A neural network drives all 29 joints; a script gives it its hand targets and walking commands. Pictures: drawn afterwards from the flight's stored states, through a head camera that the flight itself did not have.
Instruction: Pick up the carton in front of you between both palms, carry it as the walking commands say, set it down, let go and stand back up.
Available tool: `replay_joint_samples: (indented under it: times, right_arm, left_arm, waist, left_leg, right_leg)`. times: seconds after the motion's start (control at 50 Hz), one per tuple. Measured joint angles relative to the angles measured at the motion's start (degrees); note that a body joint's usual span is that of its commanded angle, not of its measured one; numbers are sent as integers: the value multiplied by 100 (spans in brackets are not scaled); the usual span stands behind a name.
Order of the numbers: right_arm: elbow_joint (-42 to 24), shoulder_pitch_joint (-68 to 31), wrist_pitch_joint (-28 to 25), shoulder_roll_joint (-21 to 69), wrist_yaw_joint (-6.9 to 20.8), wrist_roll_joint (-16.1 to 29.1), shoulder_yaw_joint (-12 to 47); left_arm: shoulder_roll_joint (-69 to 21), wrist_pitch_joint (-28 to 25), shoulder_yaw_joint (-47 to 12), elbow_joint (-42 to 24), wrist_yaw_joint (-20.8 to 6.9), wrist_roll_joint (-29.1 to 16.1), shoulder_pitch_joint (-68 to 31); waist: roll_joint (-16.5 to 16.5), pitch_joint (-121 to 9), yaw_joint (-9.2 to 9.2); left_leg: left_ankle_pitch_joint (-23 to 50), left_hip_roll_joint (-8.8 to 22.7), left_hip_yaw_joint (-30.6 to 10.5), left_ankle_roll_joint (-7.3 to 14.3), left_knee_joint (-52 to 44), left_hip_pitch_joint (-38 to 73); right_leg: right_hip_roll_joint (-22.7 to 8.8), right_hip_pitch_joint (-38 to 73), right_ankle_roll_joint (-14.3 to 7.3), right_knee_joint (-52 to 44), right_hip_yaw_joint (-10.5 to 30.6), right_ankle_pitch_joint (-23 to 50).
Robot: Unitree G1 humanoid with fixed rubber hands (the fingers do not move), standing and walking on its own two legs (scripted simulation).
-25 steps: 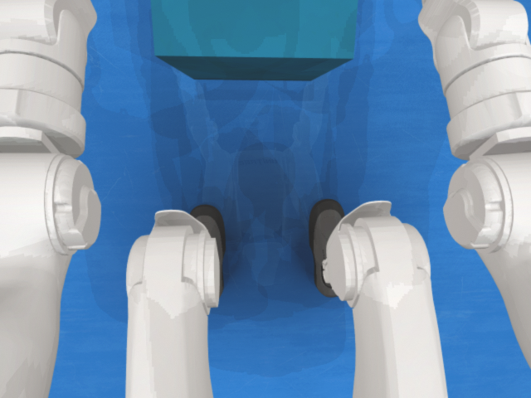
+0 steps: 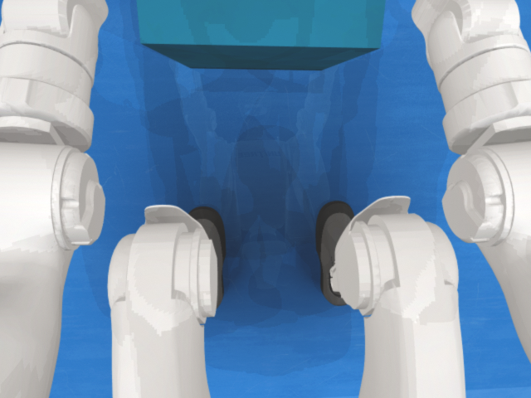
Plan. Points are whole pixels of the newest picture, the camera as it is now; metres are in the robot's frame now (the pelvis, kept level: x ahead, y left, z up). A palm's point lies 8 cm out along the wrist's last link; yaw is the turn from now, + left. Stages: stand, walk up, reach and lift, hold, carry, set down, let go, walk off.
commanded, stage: reach and lift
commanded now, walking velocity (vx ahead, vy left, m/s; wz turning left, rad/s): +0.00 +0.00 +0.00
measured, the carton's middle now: out of the picture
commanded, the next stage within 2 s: none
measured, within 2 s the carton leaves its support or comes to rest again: leaves its support in 0.62 s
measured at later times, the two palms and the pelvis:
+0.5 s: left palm out of the picture +0.57 +0.17 -0.17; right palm out of the picture +0.56 -0.14 -0.17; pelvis +0.00 +0.00 -0.01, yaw +0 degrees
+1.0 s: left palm out of the picture +0.50 +0.18 +0.03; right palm out of the picture +0.51 -0.12 +0.02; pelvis -0.02 -0.01 +0.08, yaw +2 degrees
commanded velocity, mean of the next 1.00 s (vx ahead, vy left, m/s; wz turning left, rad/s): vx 0.00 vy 0.00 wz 0.00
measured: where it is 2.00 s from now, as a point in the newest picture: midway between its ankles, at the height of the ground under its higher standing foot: (273, 272)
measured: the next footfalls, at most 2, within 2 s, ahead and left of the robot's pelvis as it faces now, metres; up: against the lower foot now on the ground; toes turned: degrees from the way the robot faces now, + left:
none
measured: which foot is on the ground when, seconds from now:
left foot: down 0.00-1.00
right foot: down 0.00-1.00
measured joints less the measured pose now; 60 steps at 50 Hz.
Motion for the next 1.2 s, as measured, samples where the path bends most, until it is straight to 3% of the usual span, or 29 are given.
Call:
replay_joint_samples:
  times: [0.18, 0.28, 0.38, 0.48, 0.54, 0.62, 0.7, 0.74, 0.8, 0.92, 1.02, 1.1, 1.2]
  right_arm:
    - [-16, -231, 57, 106, 24, 66, 138]
    - [-70, -405, 162, 254, -95, -326, -242]
    - [-518, -211, 458, 387, 152, -795, -847]
    - [-1027, 111, 757, 451, 331, -828, -996]
    - [-1174, 252, 901, 441, 225, -703, -828]
    - [-1562, 524, 1179, 538, -312, -512, -572]
    - [-2424, 837, 1489, 663, -289, -584, -741]
    - [-2727, 1057, 1553, 815, -230, -711, -949]
    - [-2664, 1501, 1594, 1080, -150, -936, -1208]
    - [-2025, 1907, 1713, 1539, 96, -1876, -1905]
    - [-2007, 1995, 1791, 1754, 290, -2522, -2374]
    - [-2253, 2156, 1883, 1814, 408, -2648, -2463]
    - [-2715, 2514, 2028, 1865, 453, -2483, -2254]
  left_arm:
    - [-126, 55, -100, 3, -52, -3, -221]
    - [-241, 156, 160, 68, 41, 355, -476]
    - [-310, 448, 670, -295, -201, 783, -312]
    - [-398, 754, 855, -849, -337, 810, 36]
    - [-459, 895, 726, -1139, -194, 712, 251]
    - [-687, 1188, 499, -1711, 449, 551, 678]
    - [-789, 1434, 598, -2537, 477, 618, 1023]
    - [-917, 1511, 774, -2789, 433, 717, 1194]
    - [-1188, 1617, 1083, -2710, 327, 952, 1575]
    - [-1567, 1790, 1799, -2068, 17, 1774, 1997]
    - [-1789, 1827, 2349, -1928, -192, 2435, 2031]
    - [-2002, 1865, 2550, -2137, -247, 2708, 2158]
    - [-2219, 1962, 2483, -2675, -254, 2680, 2561]
  waist:
    - [-4, 229, 1]
    - [-22, 491, 16]
    - [-17, 505, 23]
    - [-7, 409, 30]
    - [-35, 254, 37]
    - [-57, 22, 37]
    - [-89, 380, 33]
    - [-95, 283, 50]
    - [-125, -626, 75]
    - [-28, -2269, 58]
    - [73, -2741, -1]
    - [91, -2900, -18]
    - [46, -3042, -7]
  left_leg:
    - [164, 13, -10, -11, -157, 87]
    - [189, 5, -18, -11, -155, 224]
    - [137, 17, 16, 21, -5, 204]
    - [21, 14, 32, 50, 154, 165]
    - [-23, 24, 40, 56, 173, 107]
    - [-16, -36, 17, 25, 84, 134]
    - [6, -207, -96, -85, -167, 781]
    - [35, -240, -143, -142, -360, 957]
    - [223, -257, -160, -179, -676, 765]
    - [551, -339, -205, -204, -1436, 634]
    - [806, -365, -253, -184, -2059, 836]
    - [925, -324, -246, -160, -2446, 1009]
    - [951, -244, -193, -133, -2813, 1267]
  right_leg:
    - [15, 72, -18, -157, -9, 180]
    - [11, 214, -24, -156, -17, 201]
    - [34, 187, -13, -5, 16, 156]
    - [35, 155, -3, 153, 30, 31]
    - [48, 92, 9, 170, 41, -2]
    - [100, 123, 40, 94, 81, -6]
    - [285, 746, 91, -120, 187, 77]
    - [357, 953, 131, -319, 226, 61]
    - [357, 786, 241, -634, 255, 135]
    - [216, 671, 108, -1338, 221, 410]
    - [146, 895, 49, -1962, 190, 635]
    - [157, 1057, 67, -2363, 213, 781]
    - [196, 1276, 91, -2728, 278, 855]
